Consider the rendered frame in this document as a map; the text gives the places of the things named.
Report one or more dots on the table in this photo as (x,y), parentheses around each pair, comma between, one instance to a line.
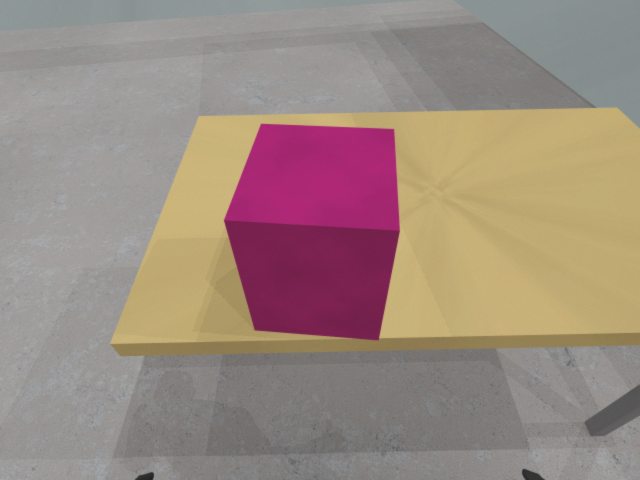
(518,229)

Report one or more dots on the carton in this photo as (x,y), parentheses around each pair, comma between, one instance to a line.
(314,226)

